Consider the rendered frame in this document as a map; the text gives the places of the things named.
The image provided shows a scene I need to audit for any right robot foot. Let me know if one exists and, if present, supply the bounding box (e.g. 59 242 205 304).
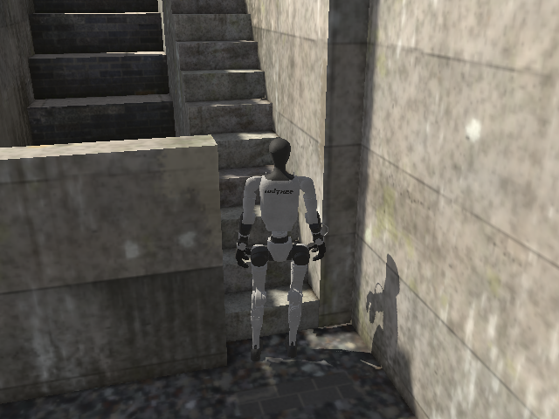
285 335 298 358

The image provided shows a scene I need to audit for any left robot hand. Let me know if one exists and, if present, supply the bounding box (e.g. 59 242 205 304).
235 247 251 268

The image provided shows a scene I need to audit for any robot left upper arm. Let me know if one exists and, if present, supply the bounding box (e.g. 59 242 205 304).
242 176 261 224

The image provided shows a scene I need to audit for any robot right upper arm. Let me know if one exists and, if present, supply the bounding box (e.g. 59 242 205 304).
298 176 318 224

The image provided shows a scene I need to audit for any right robot hand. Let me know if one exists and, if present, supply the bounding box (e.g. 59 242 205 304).
307 242 326 261

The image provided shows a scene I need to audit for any right robot forearm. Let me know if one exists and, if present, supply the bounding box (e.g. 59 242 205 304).
309 211 324 245

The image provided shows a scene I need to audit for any robot right shin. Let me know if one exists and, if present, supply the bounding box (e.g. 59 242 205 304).
288 291 303 346

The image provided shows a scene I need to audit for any left robot forearm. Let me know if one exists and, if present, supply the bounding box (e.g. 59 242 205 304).
237 212 252 251

